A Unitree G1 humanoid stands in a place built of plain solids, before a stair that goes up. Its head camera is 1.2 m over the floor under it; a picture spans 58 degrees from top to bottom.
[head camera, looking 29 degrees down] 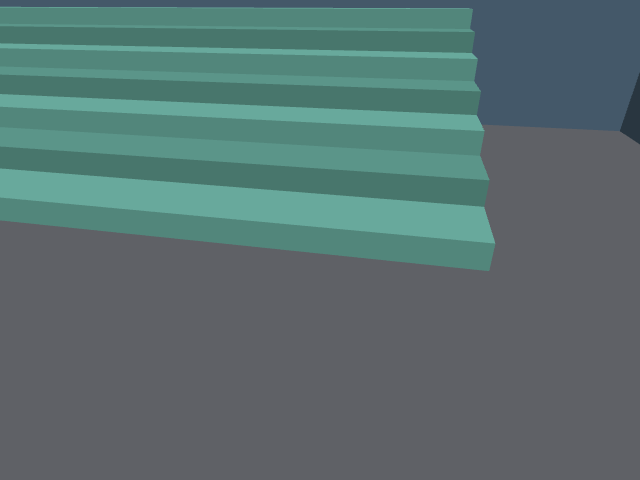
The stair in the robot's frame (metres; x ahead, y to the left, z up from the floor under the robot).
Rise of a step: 0.16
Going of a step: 0.44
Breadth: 7.50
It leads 11 degrees to the right of straight ahead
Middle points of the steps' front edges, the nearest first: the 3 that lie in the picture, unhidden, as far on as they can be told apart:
3.87 2.56 0.65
4.30 2.47 0.81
4.73 2.38 0.97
